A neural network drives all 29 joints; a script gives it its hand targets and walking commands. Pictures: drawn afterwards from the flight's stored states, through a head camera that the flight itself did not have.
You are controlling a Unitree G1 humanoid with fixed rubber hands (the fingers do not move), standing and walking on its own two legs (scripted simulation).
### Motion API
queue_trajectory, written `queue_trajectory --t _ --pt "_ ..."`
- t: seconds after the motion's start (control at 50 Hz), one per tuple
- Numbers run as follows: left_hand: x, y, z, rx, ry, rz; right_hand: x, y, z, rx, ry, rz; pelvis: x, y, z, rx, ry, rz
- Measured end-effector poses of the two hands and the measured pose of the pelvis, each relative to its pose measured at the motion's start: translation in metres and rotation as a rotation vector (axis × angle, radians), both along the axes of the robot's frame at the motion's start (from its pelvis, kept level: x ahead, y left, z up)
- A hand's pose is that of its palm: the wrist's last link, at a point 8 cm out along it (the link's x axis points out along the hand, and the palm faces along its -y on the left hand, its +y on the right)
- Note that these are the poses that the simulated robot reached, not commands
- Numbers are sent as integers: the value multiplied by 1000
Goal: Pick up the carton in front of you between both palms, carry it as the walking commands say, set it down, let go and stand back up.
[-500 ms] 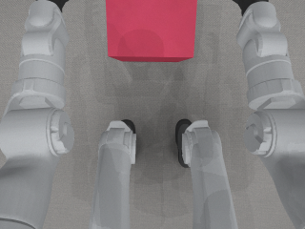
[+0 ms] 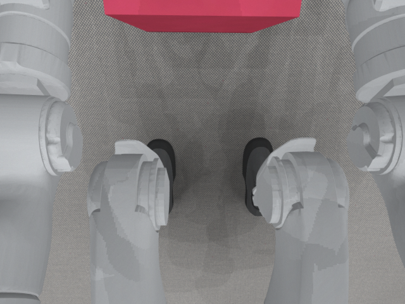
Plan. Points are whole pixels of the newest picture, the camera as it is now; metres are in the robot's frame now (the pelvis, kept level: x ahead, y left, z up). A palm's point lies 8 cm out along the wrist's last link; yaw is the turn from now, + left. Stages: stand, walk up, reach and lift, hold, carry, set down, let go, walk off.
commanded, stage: reach and lift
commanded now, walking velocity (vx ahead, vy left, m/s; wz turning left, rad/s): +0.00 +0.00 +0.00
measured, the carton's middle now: out of the picture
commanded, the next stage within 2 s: none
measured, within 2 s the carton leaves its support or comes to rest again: leaves its support in 0.82 s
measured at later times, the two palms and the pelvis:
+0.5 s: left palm out of the picture +0.57 +0.17 -0.17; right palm out of the picture +0.57 -0.14 -0.17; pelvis -0.01 -0.01 +0.00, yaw +1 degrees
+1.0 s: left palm out of the picture +0.53 +0.16 -0.07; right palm out of the picture +0.54 -0.14 -0.07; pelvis -0.01 +0.00 +0.03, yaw +0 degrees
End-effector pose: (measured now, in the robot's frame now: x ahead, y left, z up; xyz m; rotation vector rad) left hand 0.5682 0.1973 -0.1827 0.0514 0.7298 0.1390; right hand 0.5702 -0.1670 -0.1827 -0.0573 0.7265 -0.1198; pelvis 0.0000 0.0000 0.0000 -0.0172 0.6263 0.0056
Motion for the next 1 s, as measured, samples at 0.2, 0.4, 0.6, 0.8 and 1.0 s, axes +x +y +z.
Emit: queue_trajectory --t 0.2,0.4,0.6,0.8,1.0 --pt "1 -8 7 -7 -20 5 7 7 7 10 -20 24 4 -4 -8 10 10 2" --pt "-3 -27 9 -29 -14 -23 1 29 9 46 -14 68 -6 -6 -1 12 -11 1" --pt "-2 -25 8 -45 -4 -33 1 30 7 60 -7 55 -5 -4 -7 7 -47 2" --pt "-9 -31 14 -34 6 9 -5 32 14 21 6 -14 5 -2 -7 9 -6 5" --pt "-35 -34 111 -62 -69 45 -28 30 112 65 -69 -39 -9 -5 34 4 3 4"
